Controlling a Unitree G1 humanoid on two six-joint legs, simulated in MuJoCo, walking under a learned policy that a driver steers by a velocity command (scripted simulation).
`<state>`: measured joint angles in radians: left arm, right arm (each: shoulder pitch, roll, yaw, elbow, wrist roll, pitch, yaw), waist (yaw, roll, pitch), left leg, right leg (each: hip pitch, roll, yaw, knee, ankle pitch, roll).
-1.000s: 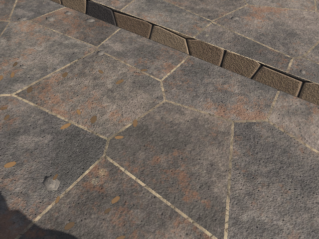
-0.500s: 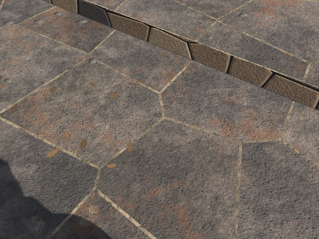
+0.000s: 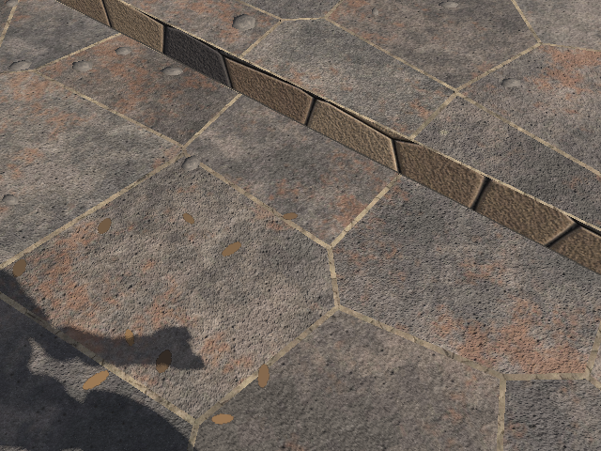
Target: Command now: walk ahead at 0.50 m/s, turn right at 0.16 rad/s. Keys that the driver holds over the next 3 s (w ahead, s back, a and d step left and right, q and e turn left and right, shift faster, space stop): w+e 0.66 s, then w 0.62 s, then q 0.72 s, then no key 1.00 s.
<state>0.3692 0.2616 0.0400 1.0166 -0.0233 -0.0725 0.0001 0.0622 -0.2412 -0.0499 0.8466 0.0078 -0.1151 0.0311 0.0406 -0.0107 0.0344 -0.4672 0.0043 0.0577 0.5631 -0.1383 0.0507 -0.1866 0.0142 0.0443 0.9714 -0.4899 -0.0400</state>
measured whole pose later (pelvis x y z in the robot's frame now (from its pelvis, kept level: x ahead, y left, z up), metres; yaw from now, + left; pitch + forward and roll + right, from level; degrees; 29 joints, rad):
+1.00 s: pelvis +0.56 -0.13 +0.00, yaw -26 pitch +2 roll -1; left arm 0.40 0.28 0.07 0.86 0.03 -0.06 0.00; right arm 0.09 -0.24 -0.02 0.77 -0.05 -0.07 0.03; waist 0.06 0.02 0.02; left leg -0.45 0.01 0.05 0.51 -0.08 0.05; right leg 0.01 0.10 0.12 0.44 -0.44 -0.07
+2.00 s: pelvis +0.80 -0.23 +0.01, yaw -4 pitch +1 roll -2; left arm 0.13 0.30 0.08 0.84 0.00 0.02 0.05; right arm 0.19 -0.29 -0.08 0.77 -0.01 0.05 -0.03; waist 0.00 -0.02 0.04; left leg -0.30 0.00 0.03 0.59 -0.31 0.06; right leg -0.47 -0.06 -0.12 0.87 -0.46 0.04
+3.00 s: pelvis +0.80 -0.26 +0.01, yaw +0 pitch -2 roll +0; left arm 0.11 0.25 0.02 1.06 0.01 -0.02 0.02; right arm 0.16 -0.25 -0.04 0.96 -0.01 0.00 -0.03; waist 0.00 0.01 0.04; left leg -0.19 -0.03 -0.04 0.47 -0.24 0.02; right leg -0.18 0.00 0.00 0.46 -0.25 0.01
